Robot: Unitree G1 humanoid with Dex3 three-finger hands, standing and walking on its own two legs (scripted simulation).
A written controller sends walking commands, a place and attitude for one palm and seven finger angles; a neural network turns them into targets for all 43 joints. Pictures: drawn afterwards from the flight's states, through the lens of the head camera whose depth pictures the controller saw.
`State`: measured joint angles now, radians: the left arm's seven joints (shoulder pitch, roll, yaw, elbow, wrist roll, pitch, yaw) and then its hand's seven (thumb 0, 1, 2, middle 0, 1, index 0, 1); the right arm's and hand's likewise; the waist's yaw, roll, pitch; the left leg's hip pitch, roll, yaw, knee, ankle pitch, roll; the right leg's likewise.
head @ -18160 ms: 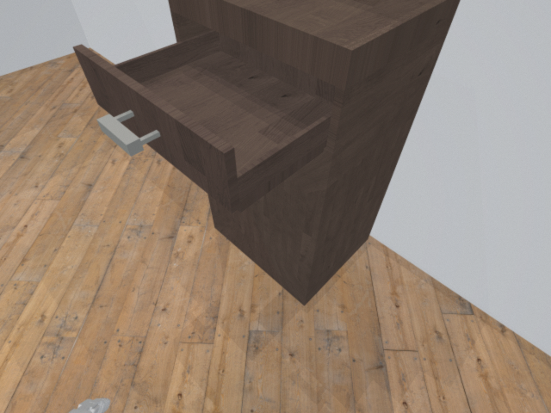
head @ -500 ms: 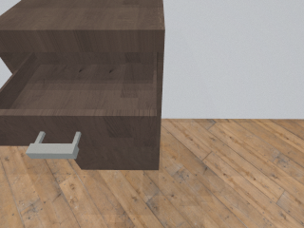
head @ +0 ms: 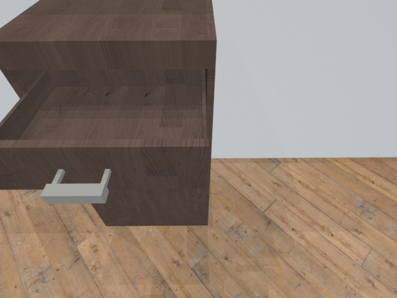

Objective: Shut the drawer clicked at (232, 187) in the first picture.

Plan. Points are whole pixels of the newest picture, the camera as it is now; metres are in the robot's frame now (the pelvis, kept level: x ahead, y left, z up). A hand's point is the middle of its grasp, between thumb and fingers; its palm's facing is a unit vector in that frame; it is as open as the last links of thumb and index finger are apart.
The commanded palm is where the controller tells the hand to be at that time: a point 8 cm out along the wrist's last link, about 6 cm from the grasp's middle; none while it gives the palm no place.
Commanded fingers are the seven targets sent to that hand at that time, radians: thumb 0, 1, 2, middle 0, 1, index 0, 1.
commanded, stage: look again from close up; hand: left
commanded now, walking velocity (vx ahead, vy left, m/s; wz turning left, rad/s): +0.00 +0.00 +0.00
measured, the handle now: (79, 183) +0.31 +0.25 +0.08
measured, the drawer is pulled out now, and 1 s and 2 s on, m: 0.27 0.27 0.27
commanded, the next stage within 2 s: raise the hand and make a fist in 0.38 s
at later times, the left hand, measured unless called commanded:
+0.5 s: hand out of the picture +0.01 +0.20 -0.17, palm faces +0.00 -0.98 -0.20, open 7.3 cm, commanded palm +0.10 +0.25 -0.06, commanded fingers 0.00 0.90 0.90 -0.24 -0.34 -0.24 -0.34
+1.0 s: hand out of the picture +0.11 +0.20 +0.01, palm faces +0.21 -0.97 -0.07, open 5.4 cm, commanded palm +0.10 +0.24 +0.02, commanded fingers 0.00 0.90 0.90 -0.74 -0.88 -0.74 -0.88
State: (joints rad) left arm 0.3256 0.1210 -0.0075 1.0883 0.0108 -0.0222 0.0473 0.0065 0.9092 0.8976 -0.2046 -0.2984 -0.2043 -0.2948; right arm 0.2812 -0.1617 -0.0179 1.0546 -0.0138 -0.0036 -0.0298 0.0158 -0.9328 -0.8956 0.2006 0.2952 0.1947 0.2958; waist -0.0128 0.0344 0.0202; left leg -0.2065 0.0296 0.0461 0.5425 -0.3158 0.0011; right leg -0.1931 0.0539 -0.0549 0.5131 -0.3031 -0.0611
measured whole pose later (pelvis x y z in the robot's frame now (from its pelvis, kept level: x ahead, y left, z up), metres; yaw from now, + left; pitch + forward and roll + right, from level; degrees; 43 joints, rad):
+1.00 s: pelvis -0.03 -0.01 -0.06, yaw +4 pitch +8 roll -1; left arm 0.64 0.21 0.15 -0.15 -0.25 -0.43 -0.20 0.02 0.90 0.90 -0.56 -0.68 -0.56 -0.67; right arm 0.14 -0.25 -0.03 0.44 0.02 -0.20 -0.02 0.01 -0.91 -0.90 0.20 0.30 0.20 0.30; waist 0.06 0.00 -0.12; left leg -0.69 0.01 -0.03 1.02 -0.48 -0.01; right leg -0.64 0.01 -0.14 0.98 -0.49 -0.08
